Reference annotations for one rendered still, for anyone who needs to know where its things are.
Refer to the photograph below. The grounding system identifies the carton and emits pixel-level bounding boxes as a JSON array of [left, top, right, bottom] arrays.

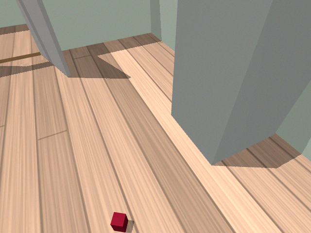
[[110, 212, 128, 233]]

